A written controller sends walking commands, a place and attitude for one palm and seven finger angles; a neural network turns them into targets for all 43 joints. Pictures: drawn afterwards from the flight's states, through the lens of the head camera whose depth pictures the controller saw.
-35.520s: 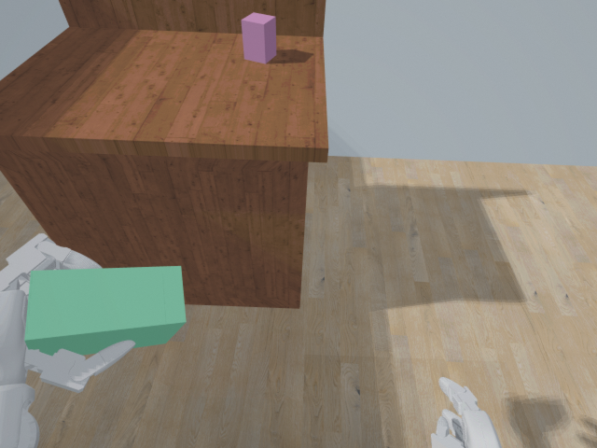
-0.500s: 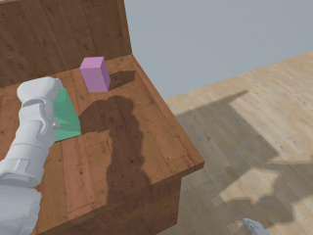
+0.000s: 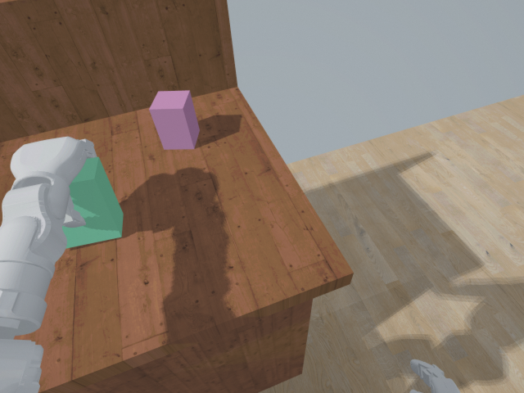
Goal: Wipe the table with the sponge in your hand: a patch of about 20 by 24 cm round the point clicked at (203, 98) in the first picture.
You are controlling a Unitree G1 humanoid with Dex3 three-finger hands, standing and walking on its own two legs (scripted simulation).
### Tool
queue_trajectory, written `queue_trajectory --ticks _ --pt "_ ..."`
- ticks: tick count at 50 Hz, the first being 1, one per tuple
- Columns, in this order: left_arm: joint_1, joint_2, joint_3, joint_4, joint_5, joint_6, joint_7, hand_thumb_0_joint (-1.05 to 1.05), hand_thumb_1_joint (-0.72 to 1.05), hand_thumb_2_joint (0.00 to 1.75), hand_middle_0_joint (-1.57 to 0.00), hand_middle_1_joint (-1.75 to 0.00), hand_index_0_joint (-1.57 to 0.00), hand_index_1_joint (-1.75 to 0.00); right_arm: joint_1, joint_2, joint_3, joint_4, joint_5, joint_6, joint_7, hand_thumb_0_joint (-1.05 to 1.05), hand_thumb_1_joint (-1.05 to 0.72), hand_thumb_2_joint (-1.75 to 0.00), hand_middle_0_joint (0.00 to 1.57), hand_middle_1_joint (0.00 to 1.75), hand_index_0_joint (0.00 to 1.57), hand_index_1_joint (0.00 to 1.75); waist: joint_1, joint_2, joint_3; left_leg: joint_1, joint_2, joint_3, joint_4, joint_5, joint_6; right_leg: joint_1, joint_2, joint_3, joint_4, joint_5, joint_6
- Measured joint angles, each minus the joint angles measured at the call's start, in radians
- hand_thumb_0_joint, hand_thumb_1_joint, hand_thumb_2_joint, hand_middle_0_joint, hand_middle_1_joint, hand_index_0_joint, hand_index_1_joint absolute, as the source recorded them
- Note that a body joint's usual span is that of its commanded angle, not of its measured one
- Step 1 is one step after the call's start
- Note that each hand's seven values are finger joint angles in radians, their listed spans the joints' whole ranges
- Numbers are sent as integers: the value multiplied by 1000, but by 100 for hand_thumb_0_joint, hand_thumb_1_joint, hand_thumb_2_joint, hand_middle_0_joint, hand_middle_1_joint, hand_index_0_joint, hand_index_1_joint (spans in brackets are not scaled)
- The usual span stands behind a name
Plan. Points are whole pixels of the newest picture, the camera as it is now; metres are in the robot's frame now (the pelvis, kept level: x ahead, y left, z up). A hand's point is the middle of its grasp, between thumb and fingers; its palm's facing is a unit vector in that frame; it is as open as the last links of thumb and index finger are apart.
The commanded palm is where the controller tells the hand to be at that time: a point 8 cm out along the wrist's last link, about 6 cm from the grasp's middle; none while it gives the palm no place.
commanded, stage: wipe back along the first lane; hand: left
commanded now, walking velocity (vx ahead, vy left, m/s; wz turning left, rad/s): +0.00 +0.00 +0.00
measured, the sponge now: (82, 214) +0.36 +0.33 +0.09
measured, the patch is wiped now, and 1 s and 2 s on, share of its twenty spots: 1.00 1.00 1.00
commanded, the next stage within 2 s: lift the sponge slowly off the table in 1.42 s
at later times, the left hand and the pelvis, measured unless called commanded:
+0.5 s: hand (70, 211) +0.32 +0.31 +0.13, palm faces +0.02 -0.03 -1.00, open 10.2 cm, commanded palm +0.29 +0.30 +0.17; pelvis -0.01 +0.00 +0.00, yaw -1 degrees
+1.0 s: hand (70, 237) +0.28 +0.29 +0.13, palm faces +0.07 -0.03 -1.00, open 10.2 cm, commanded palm +0.24 +0.28 +0.16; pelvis -0.01 +0.00 +0.00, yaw -1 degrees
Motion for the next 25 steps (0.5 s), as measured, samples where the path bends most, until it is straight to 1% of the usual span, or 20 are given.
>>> queue_trajectory --ticks 3,9,16,25 --pt "35 -12 10 -32 -14 4 19 0 -51 104 -71 -134 -73 -134 4 -3 -1 9 1 8 3 1 -90 -89 20 30 20 30 0 2 -1 3 -1 5 0 0 1 -1 -1 4 5 0 2" --pt "73 -36 6 -76 -19 48 50 0 -51 104 -71 -135 -73 -134 -3 0 0 13 2 13 8 1 -90 -89 20 30 20 30 1 2 0 7 -2 8 0 5 3 -1 -3 8 14 -1 3" --pt "106 -55 -15 -127 -21 97 56 1 -50 104 -71 -135 -73 -135 -29 9 8 -1 5 10 11 1 -90 -89 20 30 20 30 5 5 -4 16 -4 9 1 7 3 5 -5 9 21 -1 3" --pt "183 -74 -25 -229 -27 135 56 1 -50 104 -70 -135 -72 -135 -66 15 19 -24 4 10 16 1 -90 -89 20 30 20 30 18 10 -12 28 -3 12 9 2 2 14 -4 11 33 -7 3"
